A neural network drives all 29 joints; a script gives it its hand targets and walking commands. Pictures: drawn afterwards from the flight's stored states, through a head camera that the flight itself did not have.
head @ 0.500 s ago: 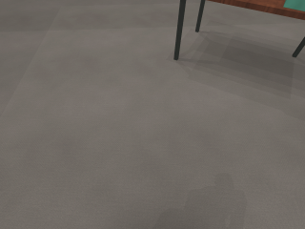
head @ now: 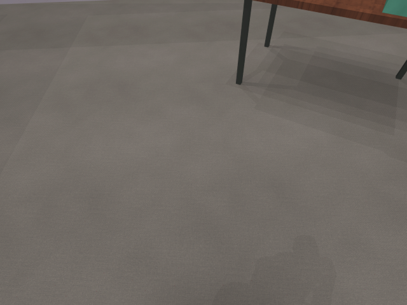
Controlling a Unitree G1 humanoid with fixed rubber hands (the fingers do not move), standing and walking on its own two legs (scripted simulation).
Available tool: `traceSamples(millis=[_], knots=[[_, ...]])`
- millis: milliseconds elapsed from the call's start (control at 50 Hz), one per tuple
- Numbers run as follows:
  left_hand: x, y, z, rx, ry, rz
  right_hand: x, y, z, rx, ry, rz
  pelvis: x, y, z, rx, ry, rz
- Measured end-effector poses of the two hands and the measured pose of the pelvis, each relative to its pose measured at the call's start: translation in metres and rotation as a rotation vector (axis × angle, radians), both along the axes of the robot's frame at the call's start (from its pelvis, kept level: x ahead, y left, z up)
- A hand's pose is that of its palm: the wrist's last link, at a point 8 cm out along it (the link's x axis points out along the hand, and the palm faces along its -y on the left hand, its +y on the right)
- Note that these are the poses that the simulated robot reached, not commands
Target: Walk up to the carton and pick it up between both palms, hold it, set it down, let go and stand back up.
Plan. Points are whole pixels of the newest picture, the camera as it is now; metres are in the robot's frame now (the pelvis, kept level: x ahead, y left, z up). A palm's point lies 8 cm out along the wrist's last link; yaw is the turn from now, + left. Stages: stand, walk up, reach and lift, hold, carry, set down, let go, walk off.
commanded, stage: stand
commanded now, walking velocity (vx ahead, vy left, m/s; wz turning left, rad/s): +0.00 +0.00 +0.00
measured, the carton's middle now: out of the picture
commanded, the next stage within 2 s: walk up in 0.56 s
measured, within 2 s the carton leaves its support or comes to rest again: neither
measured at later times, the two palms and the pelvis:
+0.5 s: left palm out of the picture -0.06 +0.17 -0.15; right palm out of the picture -0.05 -0.21 -0.15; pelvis -0.01 -0.02 +0.00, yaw +0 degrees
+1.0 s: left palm out of the picture +0.08 +0.21 -0.13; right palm out of the picture -0.04 -0.31 -0.15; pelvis +0.02 -0.06 -0.01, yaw -10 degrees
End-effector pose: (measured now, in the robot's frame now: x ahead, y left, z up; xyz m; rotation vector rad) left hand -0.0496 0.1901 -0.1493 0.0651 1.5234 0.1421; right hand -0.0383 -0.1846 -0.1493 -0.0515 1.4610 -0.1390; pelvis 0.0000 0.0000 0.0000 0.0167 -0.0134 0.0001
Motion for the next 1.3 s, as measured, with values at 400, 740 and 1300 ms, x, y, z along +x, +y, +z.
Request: traceSamples(millis=[400, 740, 1300], knots=[[0.006, -0.009, -0.002, 0.007, -0.040, -0.011, -0.001, -0.035, 0.004, -0.049, -0.007, 0.013, -0.008, -0.013, 0.000, -0.009, -0.015, 0.007], [-0.025, -0.020, 0.002, -0.006, 0.033, 0.005, -0.013, -0.025, 0.001, -0.009, 0.041, 0.008, -0.008, -0.020, -0.001, -0.012, -0.005, -0.004], [0.260, -0.137, -0.026, 0.108, -0.283, -0.318, 0.150, -0.260, -0.049, -0.141, -0.264, -0.085, 0.123, -0.174, -0.059, -0.091, -0.053, -0.288]])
